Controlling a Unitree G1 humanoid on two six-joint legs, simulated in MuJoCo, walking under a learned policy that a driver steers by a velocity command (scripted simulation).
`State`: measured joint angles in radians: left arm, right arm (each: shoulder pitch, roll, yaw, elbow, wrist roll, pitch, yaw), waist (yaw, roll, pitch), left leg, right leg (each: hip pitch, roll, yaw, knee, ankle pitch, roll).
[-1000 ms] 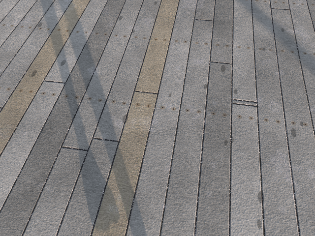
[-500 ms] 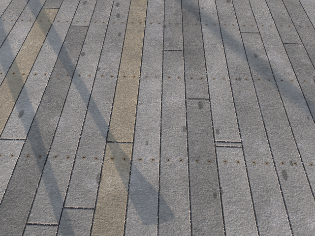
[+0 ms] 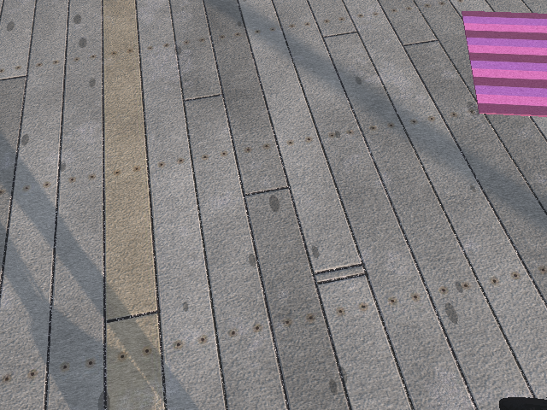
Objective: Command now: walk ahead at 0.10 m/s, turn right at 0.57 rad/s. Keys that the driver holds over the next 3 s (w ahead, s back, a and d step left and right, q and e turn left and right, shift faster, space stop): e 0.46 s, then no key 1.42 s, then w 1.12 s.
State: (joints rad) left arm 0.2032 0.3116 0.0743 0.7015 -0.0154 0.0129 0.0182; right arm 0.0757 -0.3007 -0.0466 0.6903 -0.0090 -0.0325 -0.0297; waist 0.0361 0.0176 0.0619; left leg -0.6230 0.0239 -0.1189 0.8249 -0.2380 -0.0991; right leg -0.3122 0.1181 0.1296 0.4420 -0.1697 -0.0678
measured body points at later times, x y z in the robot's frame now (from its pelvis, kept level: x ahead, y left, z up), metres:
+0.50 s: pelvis +0.06 +0.02 +0.00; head +0.10 +0.01 +0.45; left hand +0.30 +0.24 -0.10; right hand +0.11 -0.29 -0.11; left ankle +0.13 +0.15 -0.74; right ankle +0.02 -0.10 -0.71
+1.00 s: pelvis +0.06 -0.01 +0.00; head +0.07 -0.01 +0.45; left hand +0.29 +0.16 -0.12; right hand +0.06 -0.30 -0.12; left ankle +0.10 +0.13 -0.74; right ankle +0.02 -0.10 -0.74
